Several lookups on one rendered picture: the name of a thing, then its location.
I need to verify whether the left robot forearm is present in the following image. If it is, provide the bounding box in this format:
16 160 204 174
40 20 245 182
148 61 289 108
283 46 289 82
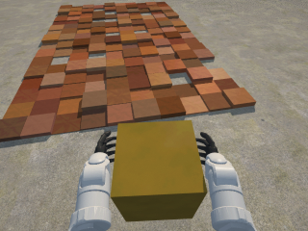
68 152 112 231

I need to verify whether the carton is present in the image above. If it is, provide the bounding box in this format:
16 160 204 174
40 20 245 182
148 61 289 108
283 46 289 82
110 120 208 222

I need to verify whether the left robot hand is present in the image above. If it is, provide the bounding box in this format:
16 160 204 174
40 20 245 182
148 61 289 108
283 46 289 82
94 130 116 163

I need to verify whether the right robot hand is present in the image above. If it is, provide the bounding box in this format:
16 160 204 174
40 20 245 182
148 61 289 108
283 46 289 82
195 132 218 166

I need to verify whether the right robot forearm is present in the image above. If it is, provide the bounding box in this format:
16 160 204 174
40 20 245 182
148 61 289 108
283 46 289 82
205 152 257 231

